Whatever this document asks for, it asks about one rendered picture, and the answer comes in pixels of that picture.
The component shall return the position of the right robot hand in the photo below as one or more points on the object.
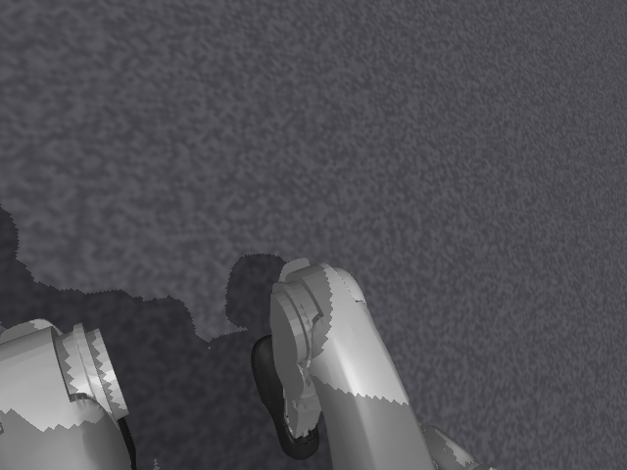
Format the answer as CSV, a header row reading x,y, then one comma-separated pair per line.
x,y
447,454

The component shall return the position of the right robot foot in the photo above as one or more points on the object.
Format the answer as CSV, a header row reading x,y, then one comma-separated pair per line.
x,y
271,393

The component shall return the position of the left robot foot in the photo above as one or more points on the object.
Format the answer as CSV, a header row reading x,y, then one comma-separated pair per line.
x,y
129,442

